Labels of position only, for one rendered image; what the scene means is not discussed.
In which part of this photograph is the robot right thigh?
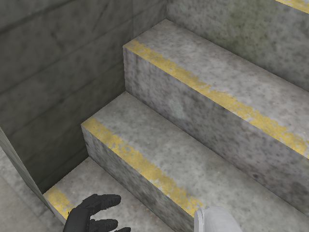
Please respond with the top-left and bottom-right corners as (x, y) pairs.
(194, 205), (243, 232)

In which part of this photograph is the robot left hand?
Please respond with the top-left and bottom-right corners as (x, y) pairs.
(63, 193), (131, 232)

